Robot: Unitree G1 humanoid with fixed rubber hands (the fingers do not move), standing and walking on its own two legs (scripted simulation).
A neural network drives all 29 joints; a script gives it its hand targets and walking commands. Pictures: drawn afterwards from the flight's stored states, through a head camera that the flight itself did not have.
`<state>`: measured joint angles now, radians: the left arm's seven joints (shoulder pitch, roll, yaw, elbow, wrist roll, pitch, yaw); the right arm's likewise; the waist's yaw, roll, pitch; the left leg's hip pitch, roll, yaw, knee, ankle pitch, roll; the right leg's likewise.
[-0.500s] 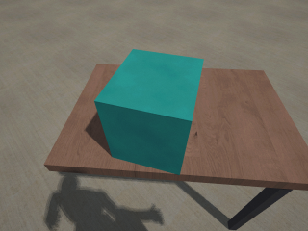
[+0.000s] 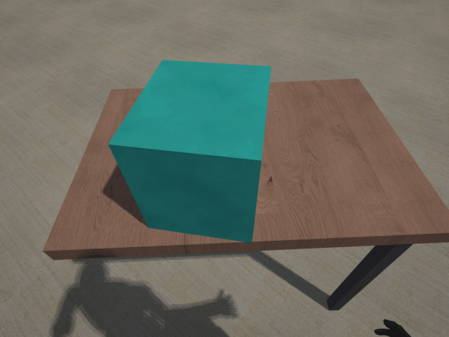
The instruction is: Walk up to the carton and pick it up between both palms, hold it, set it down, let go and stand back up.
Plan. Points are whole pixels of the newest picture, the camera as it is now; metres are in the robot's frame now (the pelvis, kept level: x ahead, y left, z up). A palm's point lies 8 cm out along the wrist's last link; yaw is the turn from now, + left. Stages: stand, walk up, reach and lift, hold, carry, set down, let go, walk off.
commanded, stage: walk up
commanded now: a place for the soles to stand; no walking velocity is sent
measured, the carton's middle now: (206, 150) +0.45 +0.03 +0.08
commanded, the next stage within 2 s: reach and lift in 1.94 s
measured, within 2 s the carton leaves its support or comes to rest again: neither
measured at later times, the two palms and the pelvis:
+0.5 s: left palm out of the picture +0.12 +0.37 -0.09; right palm out of the picture +0.10 -0.25 -0.09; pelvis -0.01 +0.06 +0.00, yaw -3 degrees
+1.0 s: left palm out of the picture +0.11 +0.37 -0.09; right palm out of the picture +0.06 -0.26 -0.09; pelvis -0.01 +0.06 +0.01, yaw -4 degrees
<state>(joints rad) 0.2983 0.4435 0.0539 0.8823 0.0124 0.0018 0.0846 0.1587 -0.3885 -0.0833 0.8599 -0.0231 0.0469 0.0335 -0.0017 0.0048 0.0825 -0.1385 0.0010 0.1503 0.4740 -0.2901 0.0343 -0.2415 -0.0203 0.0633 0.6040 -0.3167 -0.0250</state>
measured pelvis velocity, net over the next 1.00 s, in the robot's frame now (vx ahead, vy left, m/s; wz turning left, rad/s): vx -0.01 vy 0.06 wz -0.08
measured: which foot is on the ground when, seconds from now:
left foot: down 0.00-0.04, up 0.06-0.26, down 0.28-1.00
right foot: down 0.00-1.00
